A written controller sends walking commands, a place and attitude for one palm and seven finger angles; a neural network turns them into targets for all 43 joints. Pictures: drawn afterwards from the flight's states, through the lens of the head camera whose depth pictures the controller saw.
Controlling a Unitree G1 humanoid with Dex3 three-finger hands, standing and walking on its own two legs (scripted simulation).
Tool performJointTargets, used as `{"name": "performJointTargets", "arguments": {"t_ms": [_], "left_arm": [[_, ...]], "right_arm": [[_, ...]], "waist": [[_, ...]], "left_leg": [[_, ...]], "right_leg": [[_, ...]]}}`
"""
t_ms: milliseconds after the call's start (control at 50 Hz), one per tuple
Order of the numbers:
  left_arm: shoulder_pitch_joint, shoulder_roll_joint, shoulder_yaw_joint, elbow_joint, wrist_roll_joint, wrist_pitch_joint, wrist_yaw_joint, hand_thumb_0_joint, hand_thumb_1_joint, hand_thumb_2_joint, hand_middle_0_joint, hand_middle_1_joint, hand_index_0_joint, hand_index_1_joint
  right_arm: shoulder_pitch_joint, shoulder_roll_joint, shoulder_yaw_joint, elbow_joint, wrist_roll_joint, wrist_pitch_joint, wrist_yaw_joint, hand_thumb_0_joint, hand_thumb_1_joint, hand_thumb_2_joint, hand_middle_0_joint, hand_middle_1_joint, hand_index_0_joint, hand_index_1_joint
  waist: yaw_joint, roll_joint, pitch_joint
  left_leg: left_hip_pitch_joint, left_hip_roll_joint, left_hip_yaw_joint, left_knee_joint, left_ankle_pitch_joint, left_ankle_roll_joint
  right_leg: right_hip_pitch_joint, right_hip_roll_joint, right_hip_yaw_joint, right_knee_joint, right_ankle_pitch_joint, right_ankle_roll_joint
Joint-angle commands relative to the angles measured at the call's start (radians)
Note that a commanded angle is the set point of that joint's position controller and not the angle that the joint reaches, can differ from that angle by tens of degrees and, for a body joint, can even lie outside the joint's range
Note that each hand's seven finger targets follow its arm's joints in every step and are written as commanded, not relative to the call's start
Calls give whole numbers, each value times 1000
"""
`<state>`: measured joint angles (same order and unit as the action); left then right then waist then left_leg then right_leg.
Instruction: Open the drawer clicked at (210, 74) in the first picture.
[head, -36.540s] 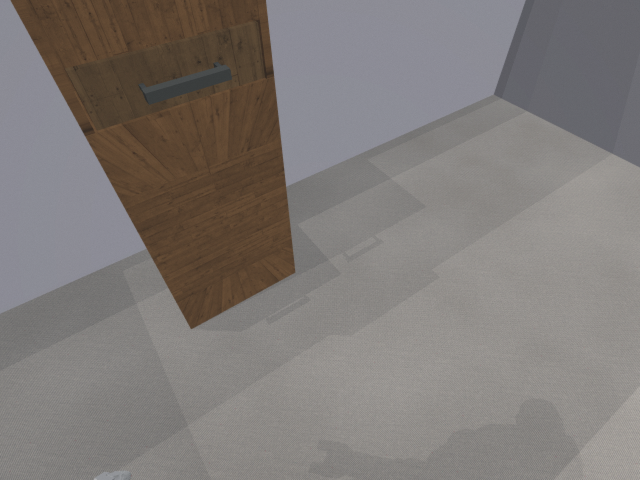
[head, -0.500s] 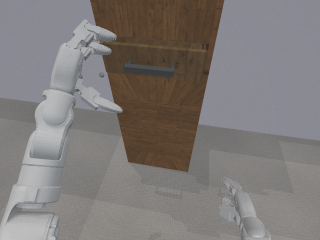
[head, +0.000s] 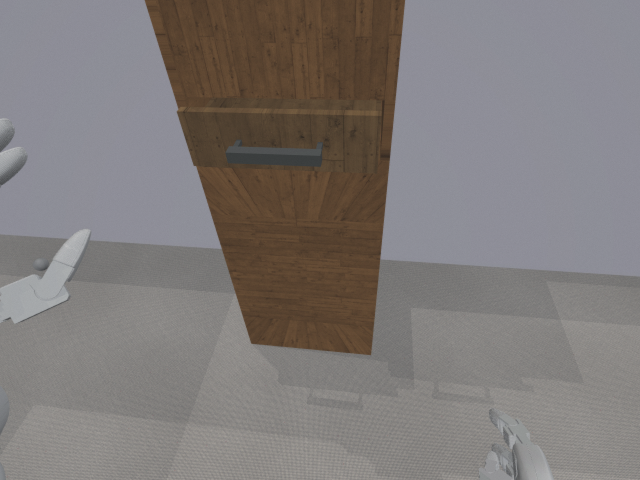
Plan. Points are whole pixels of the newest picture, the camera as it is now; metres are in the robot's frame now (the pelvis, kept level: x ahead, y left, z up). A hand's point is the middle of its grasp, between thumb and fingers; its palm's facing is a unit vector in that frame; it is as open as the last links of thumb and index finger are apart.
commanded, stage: draw the hand back to the body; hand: left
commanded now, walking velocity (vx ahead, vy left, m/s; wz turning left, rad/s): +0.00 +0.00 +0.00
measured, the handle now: (276, 150) +0.66 +0.16 +0.09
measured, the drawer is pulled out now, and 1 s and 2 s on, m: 0.05 0.05 0.05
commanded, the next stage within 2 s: step back with the hand held close in 0.32 s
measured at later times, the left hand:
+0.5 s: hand (11, 286) +0.17 +0.24 +0.27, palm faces +0.55 -0.75 -0.37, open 7.4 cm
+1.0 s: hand out of the picture +0.13 +0.26 +0.27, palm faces +0.56 -0.71 -0.43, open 7.4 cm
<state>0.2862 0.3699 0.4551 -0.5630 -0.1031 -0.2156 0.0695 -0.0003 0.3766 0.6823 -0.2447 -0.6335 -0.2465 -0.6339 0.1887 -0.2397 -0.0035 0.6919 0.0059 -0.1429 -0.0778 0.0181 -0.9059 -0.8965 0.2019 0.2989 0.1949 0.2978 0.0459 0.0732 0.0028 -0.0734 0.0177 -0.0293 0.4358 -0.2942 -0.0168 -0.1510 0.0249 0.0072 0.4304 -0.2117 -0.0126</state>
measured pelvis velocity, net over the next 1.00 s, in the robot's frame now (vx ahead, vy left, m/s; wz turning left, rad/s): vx -0.06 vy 0.02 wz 0.03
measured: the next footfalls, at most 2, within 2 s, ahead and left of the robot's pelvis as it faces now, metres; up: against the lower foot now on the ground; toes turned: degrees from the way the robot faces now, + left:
none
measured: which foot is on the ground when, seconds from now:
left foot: down 0.00-1.00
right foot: down 0.00-1.00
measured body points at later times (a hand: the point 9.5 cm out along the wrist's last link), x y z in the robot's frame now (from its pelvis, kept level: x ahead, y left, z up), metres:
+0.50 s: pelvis -0.01 +0.00 +0.00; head -0.02 -0.02 +0.45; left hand +0.14 +0.28 +0.29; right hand +0.19 -0.20 -0.08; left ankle -0.03 +0.13 -0.74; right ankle +0.02 -0.11 -0.74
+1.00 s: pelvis -0.06 +0.02 -0.02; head -0.06 +0.04 +0.43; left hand +0.09 +0.30 +0.29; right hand +0.12 -0.21 -0.08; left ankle -0.03 +0.13 -0.74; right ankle +0.02 -0.11 -0.74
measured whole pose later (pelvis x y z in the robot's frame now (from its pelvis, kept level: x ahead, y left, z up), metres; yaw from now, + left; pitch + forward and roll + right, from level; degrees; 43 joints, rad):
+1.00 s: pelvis -0.06 +0.02 -0.02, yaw +2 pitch +1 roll -1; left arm 0.37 0.51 0.61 -0.70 -0.05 -0.31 0.12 0.01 0.88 0.90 -0.21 -0.31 -0.22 -0.31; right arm 0.22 -0.20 0.03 0.58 0.00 -0.10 -0.07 0.02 -0.90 -0.90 0.21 0.30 0.20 0.30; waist -0.01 -0.03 -0.03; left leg -0.37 -0.02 -0.05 0.64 -0.29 0.01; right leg -0.41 -0.01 -0.01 0.57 -0.18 0.01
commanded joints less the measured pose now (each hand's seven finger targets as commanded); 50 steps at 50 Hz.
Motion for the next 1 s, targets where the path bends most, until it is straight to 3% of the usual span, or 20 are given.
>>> {"name": "performJointTargets", "arguments": {"t_ms": [0,60,120,160,220,360,400,420,440,460,520,540,600,660,740,920,940,980], "left_arm": [[-13,207,145,-259,-8,-52,23,0,725,825,-213,-413,-213,-413],[-131,181,95,-235,1,-46,28,0,830,870,-205,-345,-205,-345],[-159,172,84,-185,7,-39,36,0,900,900,-200,-300,-200,-300],[-185,171,76,-191,10,-35,39,0,900,900,-200,-300,-200,-300],[-166,175,82,-196,11,-28,41,0,900,900,-200,-300,-200,-300],[-128,178,91,-224,16,-17,39,0,900,900,-200,-300,-200,-300],[-120,186,106,-228,14,-18,39,0,900,900,-200,-300,-200,-300],[-89,258,184,-187,29,-44,43,0,900,900,-200,-300,-200,-300],[-75,257,185,-177,36,-53,40,0,900,900,-200,-300,-200,-300],[-47,229,157,-208,46,-66,40,0,900,900,-200,-300,-200,-300],[51,225,176,-272,61,-84,66,0,900,900,-200,-300,-200,-300],[82,236,190,-298,56,-90,72,0,900,900,-200,-300,-200,-300],[148,255,223,-365,54,-104,88,0,900,900,-200,-300,-200,-300],[185,288,264,-393,48,-113,96,0,900,900,-200,-300,-200,-300],[148,335,300,-393,46,-128,88,0,900,900,-200,-300,-200,-300],[29,308,254,-280,43,-129,73,0,900,900,-200,-300,-200,-300],[7,327,265,-277,46,-129,73,0,900,900,-200,-300,-200,-300],[-13,296,231,-266,49,-132,70,0,900,900,-200,-300,-200,-300]], "right_arm": [[-160,-52,-14,-196,6,-85,-12,0,-900,-900,200,300,200,300],[-154,-52,-11,-181,5,-102,-24,0,-900,-900,200,300,200,300],[-151,-52,-10,-173,0,-109,-33,0,-900,-900,200,300,200,300],[-158,-48,-5,-174,-2,-114,-35,0,-900,-900,200,300,200,300],[-169,-46,-1,-173,-9,-117,-30,0,-900,-900,200,300,200,300],[-174,-39,7,-175,-13,-118,-19,0,-900,-900,200,300,200,300],[-171,-42,5,-177,-14,-117,-19,0,-900,-900,200,300,200,300],[-120,-96,-7,-208,-4,-79,-10,0,-900,-900,200,300,200,300],[-115,-83,-11,-205,0,-55,-4,0,-900,-900,200,300,200,300],[-118,-82,-8,-210,-6,-43,-7,0,-900,-900,200,300,200,300],[-60,-87,-28,-224,-20,-10,-14,0,-900,-900,200,300,200,300],[-62,-91,-33,-232,-19,-5,-19,0,-900,-900,200,300,200,300],[-47,-90,-42,-270,-16,16,-23,0,-900,-900,200,300,200,300],[-46,-84,-46,-285,-19,18,-28,0,-900,-900,200,300,200,300],[-53,-99,-47,-284,-5,4,-16,0,-900,-900,200,300,200,300],[-55,-118,-33,-263,4,-13,1,0,-900,-900,200,300,200,300],[-61,-121,-35,-262,2,-14,-1,0,-900,-900,200,300,200,300],[-55,-116,-31,-261,4,-15,3,0,-900,-900,200,300,200,300]], "waist": [[28,-24,-62],[-1,-17,21],[-1,-44,28],[5,-19,20],[21,-28,-18],[33,13,-38],[33,-27,-50],[-42,-86,65],[-34,-94,58],[-46,-134,13],[-62,-115,-138],[-60,-75,-160],[-64,-39,-214],[-56,4,-232],[-50,40,-230],[-49,21,-101],[-47,8,-86],[-55,-3,-73]], "left_leg": [[-78,-6,63,-57,170,18],[-69,-9,61,-51,84,22],[-63,-16,55,-51,46,27],[-55,-16,51,-59,43,27],[-60,-16,46,-61,96,28],[-69,-7,40,-69,153,18],[-70,-6,40,-63,180,20],[-184,10,1,-3,135,45],[-183,1,-12,24,115,42],[-179,-4,-14,60,131,40],[-187,12,-40,127,234,35],[-182,19,-50,119,289,34],[-248,72,-92,65,461,33],[-276,91,-100,51,560,20],[-320,90,-79,36,411,25],[-525,76,-71,-10,-33,55],[-525,68,-63,-5,-87,56],[-544,54,-61,2,-194,58]], "right_leg": [[55,-18,-35,-86,63,5],[-28,-21,-22,-137,-62,12],[-34,-23,-24,-152,-128,12],[-27,-27,-23,-145,-128,10],[25,-24,-29,-121,-58,7],[65,-23,-37,-83,35,2],[76,-20,-40,-75,72,4],[-71,-78,56,-130,74,2],[-88,-105,60,-145,67,-8],[-83,-131,64,-138,64,-17],[-15,-171,76,-61,173,-53],[-3,-171,59,-30,232,-55],[68,-118,8,96,351,-30],[81,-91,-20,155,362,-17],[79,-89,-14,153,317,-8],[9,-79,25,123,42,-1],[-20,-84,42,98,0,-5],[-52,-94,61,65,-91,-8]]}}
